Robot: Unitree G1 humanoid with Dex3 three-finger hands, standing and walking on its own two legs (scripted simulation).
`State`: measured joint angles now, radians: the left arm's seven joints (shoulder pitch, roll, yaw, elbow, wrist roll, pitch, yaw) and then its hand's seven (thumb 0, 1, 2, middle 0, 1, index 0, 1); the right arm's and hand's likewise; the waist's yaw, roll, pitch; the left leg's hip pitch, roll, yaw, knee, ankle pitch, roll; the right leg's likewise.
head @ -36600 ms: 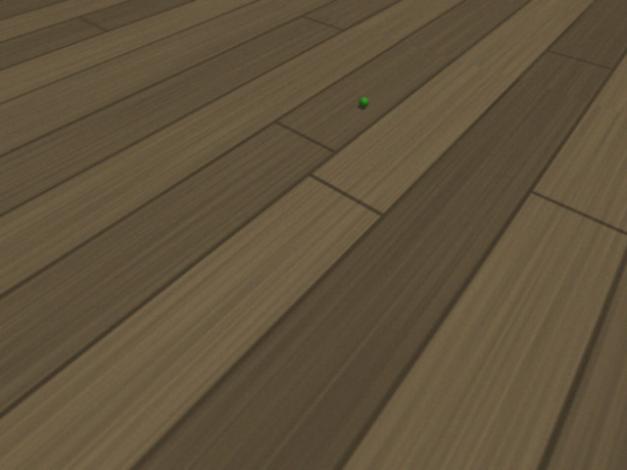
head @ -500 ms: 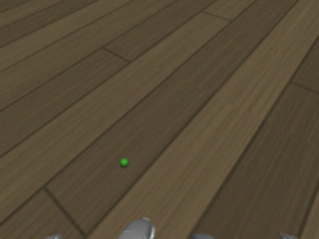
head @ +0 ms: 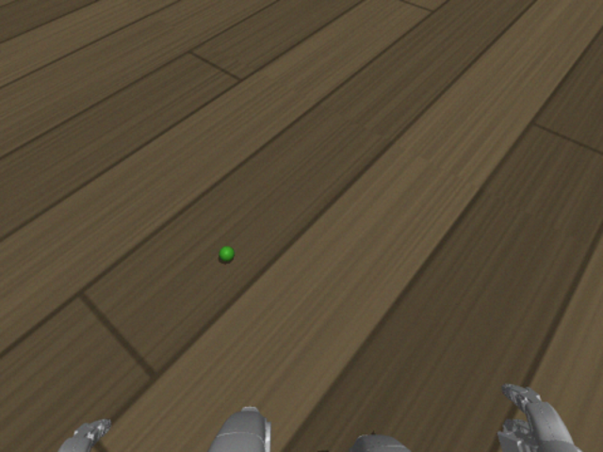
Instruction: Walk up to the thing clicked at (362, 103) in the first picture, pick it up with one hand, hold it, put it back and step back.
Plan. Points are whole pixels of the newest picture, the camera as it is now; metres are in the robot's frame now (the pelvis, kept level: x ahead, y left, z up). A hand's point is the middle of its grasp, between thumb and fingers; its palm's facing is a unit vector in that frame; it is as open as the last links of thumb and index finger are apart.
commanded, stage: step back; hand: left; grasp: from above
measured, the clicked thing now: (226, 253) +0.78 +0.31 -0.72
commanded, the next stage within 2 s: stand in 1.84 s
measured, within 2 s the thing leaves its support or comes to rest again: neither
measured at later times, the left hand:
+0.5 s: hand out of the picture -0.08 +0.27 -0.13, palm faces +0.09 -0.92 -0.39, open 7.3 cm
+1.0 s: hand out of the picture -0.26 +0.26 -0.12, palm faces +0.11 -0.90 -0.43, open 7.3 cm
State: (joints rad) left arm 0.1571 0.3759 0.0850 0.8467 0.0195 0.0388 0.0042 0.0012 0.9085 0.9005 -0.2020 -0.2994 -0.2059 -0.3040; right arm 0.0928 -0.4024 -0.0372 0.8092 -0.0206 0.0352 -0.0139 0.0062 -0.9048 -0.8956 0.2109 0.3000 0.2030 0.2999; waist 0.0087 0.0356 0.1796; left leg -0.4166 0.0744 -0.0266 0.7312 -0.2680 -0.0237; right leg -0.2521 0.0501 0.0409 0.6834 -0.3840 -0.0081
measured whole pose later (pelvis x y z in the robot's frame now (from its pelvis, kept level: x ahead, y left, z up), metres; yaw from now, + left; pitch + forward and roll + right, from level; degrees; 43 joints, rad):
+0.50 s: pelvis -0.17 -0.01 +0.01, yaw +5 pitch -3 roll +0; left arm 0.15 0.40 0.07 0.84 0.01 0.07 0.02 0.00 0.91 0.90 -0.20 -0.30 -0.21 -0.30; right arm 0.18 -0.36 -0.03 0.88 -0.04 0.05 0.00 0.01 -0.91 -0.90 0.21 0.30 0.20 0.30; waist 0.00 -0.02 0.16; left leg -0.29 -0.01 -0.03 0.63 -0.29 0.02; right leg -0.52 0.10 0.13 1.19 -0.51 -0.01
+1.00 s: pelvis -0.30 -0.03 +0.01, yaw +7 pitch -2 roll +1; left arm 0.21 0.39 0.07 0.92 0.04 0.00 -0.01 0.00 0.90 0.90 -0.21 -0.30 -0.21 -0.30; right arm 0.25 -0.41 -0.06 1.00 -0.04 0.04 0.02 0.01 -0.91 -0.90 0.21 0.30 0.20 0.30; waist 0.02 0.01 0.07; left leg -0.24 -0.03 -0.05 0.63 -0.40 0.00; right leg -0.30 -0.06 -0.04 0.68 -0.34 -0.01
